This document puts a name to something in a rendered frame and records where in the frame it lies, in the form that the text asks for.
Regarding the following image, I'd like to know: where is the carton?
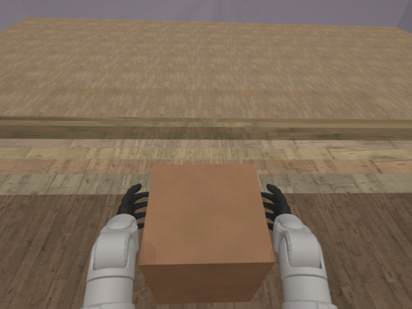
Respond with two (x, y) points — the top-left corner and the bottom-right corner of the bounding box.
(138, 164), (275, 304)

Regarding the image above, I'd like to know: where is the right robot forearm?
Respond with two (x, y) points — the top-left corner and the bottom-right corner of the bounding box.
(273, 214), (337, 309)

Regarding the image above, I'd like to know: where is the robot left hand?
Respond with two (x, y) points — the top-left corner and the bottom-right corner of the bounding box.
(117, 183), (149, 229)

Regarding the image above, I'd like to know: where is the robot right hand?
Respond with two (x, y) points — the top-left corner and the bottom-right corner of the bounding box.
(261, 184), (292, 231)

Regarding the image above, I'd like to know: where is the left robot forearm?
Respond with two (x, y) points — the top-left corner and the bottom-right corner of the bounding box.
(80, 214), (139, 309)

